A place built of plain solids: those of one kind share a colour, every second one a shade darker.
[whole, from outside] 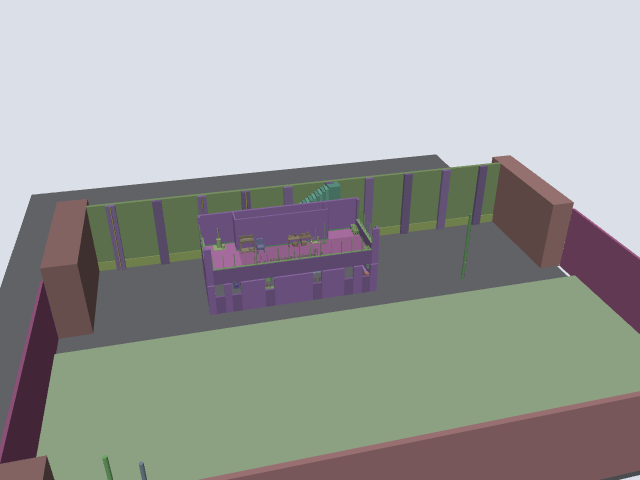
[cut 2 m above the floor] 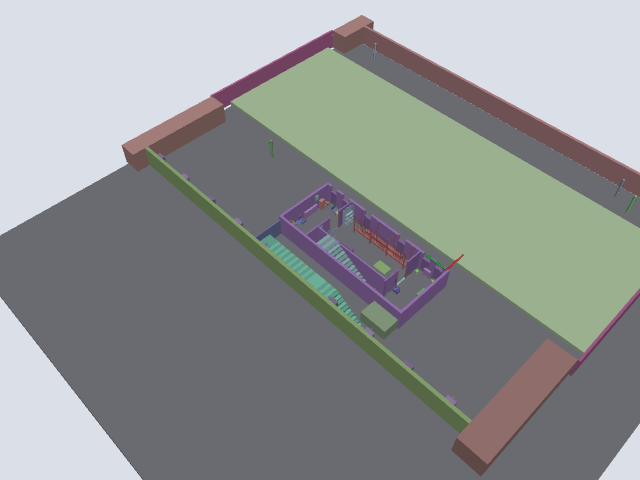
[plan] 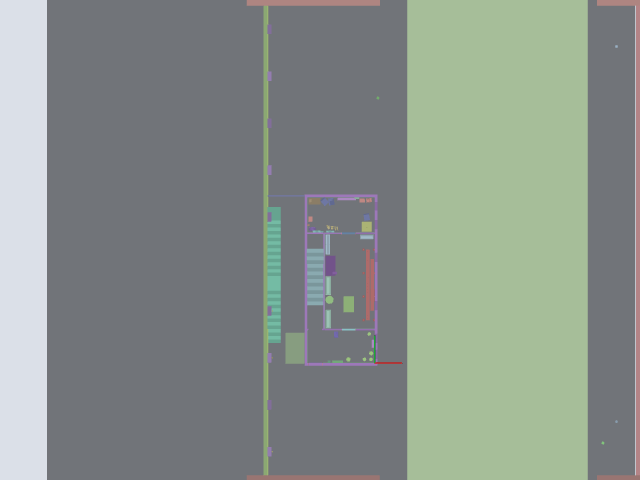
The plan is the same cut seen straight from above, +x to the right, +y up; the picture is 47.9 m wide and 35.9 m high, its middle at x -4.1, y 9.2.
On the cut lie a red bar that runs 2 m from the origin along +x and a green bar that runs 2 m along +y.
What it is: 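A mechanical signal box beside a railway in a town; below a lobby, the locking room and a mess room, above the operating floor with its lever frame behind one band of glass; one straight stair between walls, met straight on from the door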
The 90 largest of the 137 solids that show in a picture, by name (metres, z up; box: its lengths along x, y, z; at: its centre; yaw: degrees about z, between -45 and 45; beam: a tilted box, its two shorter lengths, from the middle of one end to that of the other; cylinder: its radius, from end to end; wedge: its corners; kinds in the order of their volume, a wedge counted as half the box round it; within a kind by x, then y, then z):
{
 "yard_line_abut_1": {"box": [9.96, 2.3, 5.85], "at": [-4.6, -9.55, 2.88]},
 "yard_line_abut_2": {"box": [9.96, 1.79, 5.85], "at": [-4.6, 27.61, 2.88]},
 "yard_line_abut_3": {"box": [4.47, 2.3, 5.85], "at": [18.85, -9.55, 2.88]},
 "yard_line_abut_4": {"box": [4.47, 1.79, 5.85], "at": [18.85, 27.61, 2.88]},
 "yard_line_bed_1": {"box": [13.5, 39.2, 0.6], "at": [9.17, 8.9, 0.0]},
 "yard_line_far_1": {"box": [0.3, 35.11, 5.85], "at": [19.69, 9.16, 2.88]},
 "yard_line_near_1": {"box": [0.3, 35.11, 5.85], "at": [-8.18, 9.16, 2.88]},
 "wall_1": {"box": [0.2, 2.7, 2.5], "at": [-5.15, 1.15, 1.2]},
 "wall_2": {"box": [0.2, 2.7, 2.95], "at": [-5.15, 1.15, 4.03]},
 "wall_3": {"box": [0.2, 7.2, 2.85], "at": [-5.15, 6.1, 1.38]},
 "wall_4": {"box": [0.2, 7.2, 2.95], "at": [-5.15, 6.1, 4.03]},
 "wall_5": {"box": [0.2, 2.9, 2.5], "at": [-5.15, 11.15, 1.2]},
 "wall_6": {"box": [0.2, 2.9, 2.95], "at": [-5.15, 11.15, 4.03]},
 "wall_7": {"box": [0.51, 0.2, 2.95], "at": [-5.0, -0.1, 4.03]},
 "wall_8": {"box": [0.51, 0.2, 2.95], "at": [-5.0, 12.5, 4.03]},
 "wall_9": {"box": [0.06, 7.2, 2.85], "at": [-3.83, 6.1, 1.38]},
 "wall_10": {"box": [0.06, 7.2, 2.5], "at": [-3.77, 6.1, 1.2]},
 "wall_11": {"box": [0.06, 7.32, 2.95], "at": [-3.77, 6.1, 4.03]},
 "wall_12": {"box": [5.45, 0.2, 2.5], "at": [-2.52, -0.1, 1.2]},
 "wall_13": {"box": [5.45, 0.2, 2.5], "at": [-2.52, 12.5, 1.2]},
 "wall_14": {"box": [4.46, 0.2, 1.2], "at": [-2.52, 12.5, 3.15]},
 "wall_15": {"box": [0.51, 0.2, 2.95], "at": [-0.05, -0.1, 4.03]},
 "wall_16": {"box": [0.51, 0.2, 2.95], "at": [-0.05, 12.5, 4.03]},
 "wall_17": {"box": [0.2, 0.51, 2.5], "at": [0.1, 0.05, 1.2]},
 "wall_18": {"box": [0.2, 0.51, 2.95], "at": [0.1, 0.05, 4.03]},
 "wall_19": {"box": [0.2, 0.51, 2.5], "at": [0.1, 1.25, 1.2]},
 "wall_20": {"box": [0.2, 1.46, 2.5], "at": [0.1, 3.23, 1.2]},
 "wall_21": {"box": [0.2, 2.91, 2.5], "at": [0.1, 6.1, 1.2]},
 "wall_22": {"box": [0.2, 11.81, 1.2], "at": [0.1, 6.2, 3.15]},
 "wall_23": {"box": [0.2, 1.46, 2.5], "at": [0.1, 8.97, 1.2]},
 "wall_24": {"box": [0.2, 0.71, 2.5], "at": [0.1, 11.05, 1.2]},
 "wall_25": {"box": [0.2, 0.56, 2.5], "at": [0.1, 12.32, 1.2]},
 "wall_26": {"box": [0.2, 0.51, 2.95], "at": [0.1, 12.35, 4.03]},
 "yard_line_dark_1": {"box": [16.24, 0.2, 4.87], "at": [8.5, -10.8, 2.39]},
 "yard_line_dark_2": {"box": [16.24, 0.2, 5.3], "at": [8.5, 28.6, 2.6]},
 "yard_line_step_1": {"box": [1.0, 0.26, 1.1], "at": [-7.53, 2.93, 0.5]},
 "yard_line_step_2": {"box": [1.0, 0.26, 1.27], "at": [-7.53, 3.19, 0.58]},
 "yard_line_step_3": {"box": [1.0, 0.26, 1.44], "at": [-7.53, 3.45, 0.67]},
 "yard_line_step_4": {"box": [1.0, 0.26, 2.14], "at": [-7.53, 4.49, 1.02]},
 "yard_line_step_5": {"box": [1.0, 0.26, 2.32], "at": [-7.53, 4.75, 1.11]},
 "yard_line_step_6": {"box": [1.0, 0.26, 2.49], "at": [-7.53, 5.01, 1.19]},
 "yard_line_step_7": {"box": [1.0, 0.26, 2.66], "at": [-7.53, 5.27, 1.28]},
 "yard_line_step_8": {"box": [1.0, 1.1, 2.84], "at": [-7.53, 5.95, 1.37]},
 "yard_line_step_9": {"box": [1.0, 0.26, 3.01], "at": [-7.53, 6.63, 1.46]},
 "yard_line_step_10": {"box": [1.0, 0.26, 3.19], "at": [-7.53, 6.89, 1.54]},
 "yard_line_step_11": {"box": [1.0, 0.26, 3.36], "at": [-7.53, 7.15, 1.63]},
 "yard_line_step_12": {"box": [1.0, 0.26, 3.53], "at": [-7.53, 7.41, 1.72]},
 "yard_line_step_13": {"box": [1.0, 0.26, 3.71], "at": [-7.53, 7.67, 1.8]},
 "yard_line_step_14": {"box": [1.0, 0.26, 3.88], "at": [-7.53, 7.93, 1.89]},
 "yard_line_step_15": {"box": [1.0, 0.26, 4.06], "at": [-7.53, 8.19, 1.98]},
 "yard_line_step_16": {"box": [1.0, 0.26, 4.23], "at": [-7.53, 8.45, 2.07]},
 "yard_line_step_17": {"box": [1.0, 0.26, 4.41], "at": [-7.53, 8.71, 2.15]},
 "yard_line_step_18": {"box": [1.0, 0.26, 4.58], "at": [-7.53, 8.97, 2.24]},
 "yard_line_step_19": {"box": [1.0, 0.26, 4.75], "at": [-7.53, 9.23, 2.33]},
 "yard_line_step_20": {"box": [1.0, 0.26, 4.93], "at": [-7.53, 9.49, 2.41]},
 "yard_line_step_21": {"box": [1.0, 0.26, 5.1], "at": [-7.53, 9.75, 2.5]},
 "yard_line_step_22": {"box": [1.0, 0.26, 5.28], "at": [-7.53, 10.01, 2.59]},
 "yard_line_step_23": {"box": [1.0, 0.26, 5.45], "at": [-7.53, 10.27, 2.68]},
 "yard_line_step_24": {"box": [1.0, 0.26, 5.63], "at": [-7.53, 10.53, 2.76]},
 "yard_line_step_25": {"box": [1.0, 1.0, 5.8], "at": [-7.53, 11.16, 2.85]},
 "raised_floor_operating_1": {"box": [1.38, 2.83, 0.25], "at": [-4.42, 11.05, 2.67]},
 "raised_floor_operating_2": {"box": [5.18, 2.63, 0.25], "at": [-2.52, 1.25, 2.67]},
 "raised_floor_operating_3": {"box": [3.93, 10.03, 0.25], "at": [-1.9, 7.45, 2.67]},
 "yard_line_near_pier_1": {"box": [0.3, 0.72, 5.85], "at": [-7.88, -6.64, 2.88]},
 "yard_line_near_pier_2": {"box": [0.3, 0.72, 5.85], "at": [-7.88, -3.13, 2.88]},
 "yard_line_near_pier_3": {"box": [0.3, 0.72, 5.85], "at": [-7.88, 0.38, 2.88]},
 "yard_line_near_pier_4": {"box": [0.3, 0.72, 5.85], "at": [-7.88, 3.89, 2.88]},
 "yard_line_near_pier_5": {"box": [0.3, 0.72, 5.85], "at": [-7.88, 7.4, 2.88]},
 "yard_line_near_pier_6": {"box": [0.3, 0.72, 5.85], "at": [-7.88, 10.91, 2.88]},
 "yard_line_near_pier_7": {"box": [0.3, 0.72, 5.85], "at": [-7.88, 14.43, 2.88]},
 "yard_line_near_pier_8": {"box": [0.3, 0.72, 5.85], "at": [-7.88, 17.94, 2.88]},
 "yard_line_near_pier_9": {"box": [0.3, 0.72, 5.85], "at": [-7.88, 21.45, 2.88]},
 "yard_line_near_pier_10": {"box": [0.3, 0.72, 5.85], "at": [-7.88, 24.96, 2.88]},
 "stair_1": {"box": [1.29, 0.3, 0.75], "at": [-4.46, 5.31, 0.33]},
 "stair_2": {"box": [1.29, 0.3, 0.93], "at": [-4.46, 5.59, 0.41]},
 "stair_3": {"box": [1.29, 0.3, 1.1], "at": [-4.46, 5.87, 0.5]},
 "stair_4": {"box": [1.29, 0.3, 1.27], "at": [-4.46, 6.15, 0.59]},
 "stair_5": {"box": [1.29, 0.3, 1.45], "at": [-4.46, 6.43, 0.68]},
 "stair_6": {"box": [1.29, 0.3, 1.62], "at": [-4.46, 6.71, 0.76]},
 "stair_7": {"box": [1.29, 0.3, 1.8], "at": [-4.46, 6.99, 0.85]},
 "stair_8": {"box": [1.29, 0.3, 1.98], "at": [-4.46, 7.27, 0.94]},
 "stair_9": {"box": [1.29, 0.3, 2.15], "at": [-4.46, 7.55, 1.02]},
 "stair_10": {"box": [1.29, 0.3, 2.33], "at": [-4.46, 7.83, 1.11]},
 "stair_11": {"box": [1.29, 0.3, 2.5], "at": [-4.46, 8.11, 1.2]},
 "stair_12": {"box": [1.29, 0.3, 2.67], "at": [-4.46, 8.39, 1.29]},
 "yard_line_bunker_1": {"box": [1.43, 2.32, 1.1], "at": [-5.97, 1.1, 0.5]},
 "yard_line_near_plinth_1": {"box": [0.07, 35.11, 0.83], "at": [-8.0, 9.16, 0.36]},
 "yard_line_fence_1": {"box": [2.78, 0.1, 1.65], "at": [-6.64, 12.5, 0.78]},
 "locking_bed_1": {"box": [0.28, 5.29, 0.19], "at": [-0.52, 5.85, 0.04]},
 "drum_1": {"cylinder": 0.3, "from": [-3.39, 4.73, 0.0], "to": [-3.39, 4.73, 0.87]}
}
